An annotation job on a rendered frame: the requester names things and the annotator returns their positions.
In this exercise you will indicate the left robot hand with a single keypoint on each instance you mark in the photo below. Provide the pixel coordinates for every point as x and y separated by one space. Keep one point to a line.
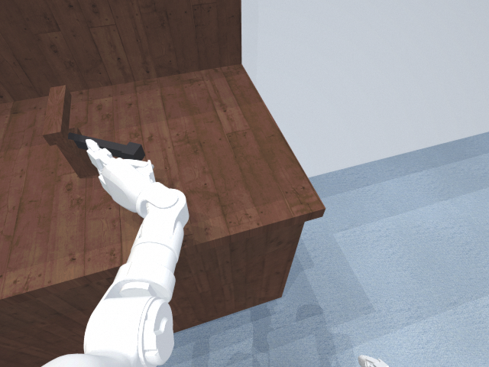
123 179

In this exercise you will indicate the left robot upper arm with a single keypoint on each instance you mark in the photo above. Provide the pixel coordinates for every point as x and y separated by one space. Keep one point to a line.
125 332

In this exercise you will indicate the tap lever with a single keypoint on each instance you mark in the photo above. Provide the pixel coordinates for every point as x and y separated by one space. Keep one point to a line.
132 150

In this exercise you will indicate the counter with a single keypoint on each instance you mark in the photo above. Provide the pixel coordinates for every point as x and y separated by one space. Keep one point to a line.
165 74

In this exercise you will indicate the left robot forearm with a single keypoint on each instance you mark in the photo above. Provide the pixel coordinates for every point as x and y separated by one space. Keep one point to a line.
151 264

